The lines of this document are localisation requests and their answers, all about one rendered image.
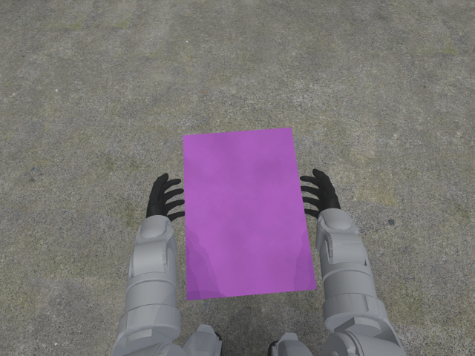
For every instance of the right robot forearm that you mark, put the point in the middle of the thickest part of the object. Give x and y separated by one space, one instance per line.
351 301

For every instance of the carton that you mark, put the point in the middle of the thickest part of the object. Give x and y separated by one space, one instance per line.
246 230

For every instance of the right robot hand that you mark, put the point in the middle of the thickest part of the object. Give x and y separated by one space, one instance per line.
325 193

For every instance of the left robot upper arm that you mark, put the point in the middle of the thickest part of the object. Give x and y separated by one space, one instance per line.
160 349

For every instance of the left robot forearm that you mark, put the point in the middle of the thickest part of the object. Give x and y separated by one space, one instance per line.
151 315

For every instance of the robot left thigh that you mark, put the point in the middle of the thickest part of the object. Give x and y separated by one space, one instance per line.
202 344

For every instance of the right robot upper arm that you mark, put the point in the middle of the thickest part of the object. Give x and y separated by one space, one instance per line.
346 343

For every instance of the left robot hand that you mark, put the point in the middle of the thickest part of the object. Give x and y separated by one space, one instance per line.
157 199

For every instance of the right robot shin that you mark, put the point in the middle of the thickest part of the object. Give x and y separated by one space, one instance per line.
288 336

